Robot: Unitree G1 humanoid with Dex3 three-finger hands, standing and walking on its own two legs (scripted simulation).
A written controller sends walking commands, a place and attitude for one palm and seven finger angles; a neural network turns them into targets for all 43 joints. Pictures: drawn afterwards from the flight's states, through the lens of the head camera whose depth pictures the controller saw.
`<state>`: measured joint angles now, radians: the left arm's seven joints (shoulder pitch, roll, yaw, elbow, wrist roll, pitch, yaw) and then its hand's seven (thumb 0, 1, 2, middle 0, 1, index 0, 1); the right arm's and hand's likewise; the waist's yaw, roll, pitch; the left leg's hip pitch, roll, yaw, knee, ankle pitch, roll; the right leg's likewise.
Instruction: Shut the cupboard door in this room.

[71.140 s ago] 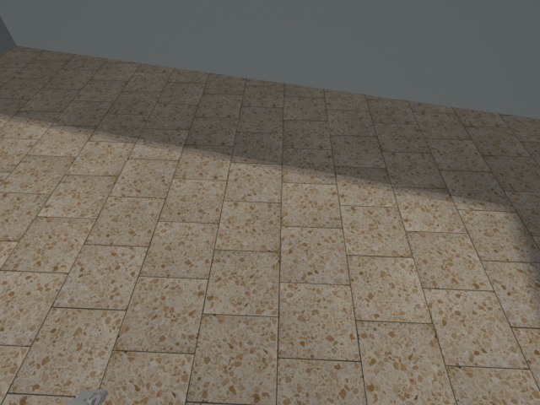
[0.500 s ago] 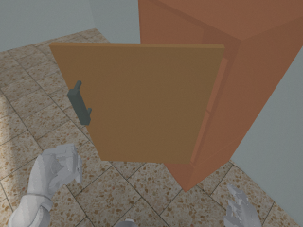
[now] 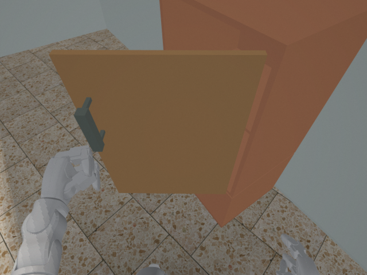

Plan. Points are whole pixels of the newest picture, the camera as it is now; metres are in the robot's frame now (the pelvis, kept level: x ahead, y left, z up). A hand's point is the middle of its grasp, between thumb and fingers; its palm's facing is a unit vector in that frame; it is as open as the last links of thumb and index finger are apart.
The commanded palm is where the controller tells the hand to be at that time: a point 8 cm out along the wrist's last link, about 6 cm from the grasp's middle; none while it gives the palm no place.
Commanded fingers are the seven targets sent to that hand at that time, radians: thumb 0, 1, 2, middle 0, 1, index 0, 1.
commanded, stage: bring the fist close to the handle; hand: left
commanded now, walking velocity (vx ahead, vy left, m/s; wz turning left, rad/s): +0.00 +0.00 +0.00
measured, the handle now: (93, 125) +0.43 +0.25 +0.08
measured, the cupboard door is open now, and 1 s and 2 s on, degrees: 54 54 41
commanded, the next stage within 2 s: push the door shut along its arc in 0.82 s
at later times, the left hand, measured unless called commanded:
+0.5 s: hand (97, 154) +0.34 +0.21 +0.09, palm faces +0.04 -1.00 -0.03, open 3.1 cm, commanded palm +0.31 +0.25 +0.09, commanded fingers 0.00 0.90 0.90 -1.30 -1.50 -1.30 -1.50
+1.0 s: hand (101, 158) +0.34 +0.20 +0.09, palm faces +0.04 -1.00 -0.04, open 3.1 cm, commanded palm +0.32 +0.25 +0.09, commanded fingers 0.00 0.90 0.90 -1.30 -1.50 -1.30 -1.50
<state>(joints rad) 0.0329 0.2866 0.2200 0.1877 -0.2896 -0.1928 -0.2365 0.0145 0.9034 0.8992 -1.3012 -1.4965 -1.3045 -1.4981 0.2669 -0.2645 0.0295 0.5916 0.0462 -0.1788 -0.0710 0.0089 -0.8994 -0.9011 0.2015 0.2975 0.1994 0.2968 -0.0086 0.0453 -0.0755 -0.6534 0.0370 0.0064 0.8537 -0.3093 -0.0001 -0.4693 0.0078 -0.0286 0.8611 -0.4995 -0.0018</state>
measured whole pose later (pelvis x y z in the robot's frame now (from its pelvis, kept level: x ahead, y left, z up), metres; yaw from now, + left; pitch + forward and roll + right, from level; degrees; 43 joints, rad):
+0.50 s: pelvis +0.00 +0.01 +0.00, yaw +0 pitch +7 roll -1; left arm -0.18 0.30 0.24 0.40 -0.25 -0.22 -0.22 0.01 0.90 0.90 -1.30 -1.50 -1.30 -1.50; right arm 0.26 -0.26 0.03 0.61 0.04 -0.14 -0.06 0.01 -0.90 -0.90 0.20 0.30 0.20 0.30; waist -0.02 0.04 -0.07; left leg -0.67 0.04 0.02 0.85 -0.31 0.01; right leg -0.49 0.01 -0.02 0.85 -0.49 0.00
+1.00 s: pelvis +0.00 +0.00 +0.00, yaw +0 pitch +7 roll -1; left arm -0.17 0.29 0.22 0.40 -0.24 -0.24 -0.21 0.01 0.90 0.90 -1.30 -1.50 -1.31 -1.50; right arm 0.25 -0.26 0.03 0.61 0.04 -0.12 -0.06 0.01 -0.90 -0.90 0.20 0.30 0.20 0.30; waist -0.02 0.04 -0.07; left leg -0.66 0.04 0.01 0.84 -0.30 0.00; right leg -0.48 0.01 -0.02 0.85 -0.49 0.00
